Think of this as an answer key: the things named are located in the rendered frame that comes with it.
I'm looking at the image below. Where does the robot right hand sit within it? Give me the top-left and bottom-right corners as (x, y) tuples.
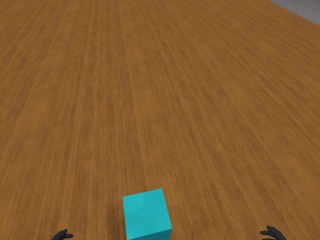
(260, 225), (287, 240)

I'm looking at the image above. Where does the robot left hand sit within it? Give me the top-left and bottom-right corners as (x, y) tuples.
(52, 229), (74, 240)

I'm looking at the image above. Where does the carton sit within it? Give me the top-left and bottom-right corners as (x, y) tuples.
(122, 188), (172, 240)

